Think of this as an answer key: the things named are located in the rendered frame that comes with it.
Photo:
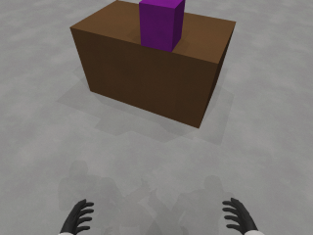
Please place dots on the carton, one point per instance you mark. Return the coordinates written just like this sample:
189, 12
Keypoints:
161, 23

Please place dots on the pedestal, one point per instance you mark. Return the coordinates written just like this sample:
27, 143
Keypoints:
176, 85

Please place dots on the robot right hand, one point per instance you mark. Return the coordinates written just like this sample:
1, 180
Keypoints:
242, 217

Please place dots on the robot left hand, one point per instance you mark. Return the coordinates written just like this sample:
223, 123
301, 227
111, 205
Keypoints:
73, 219

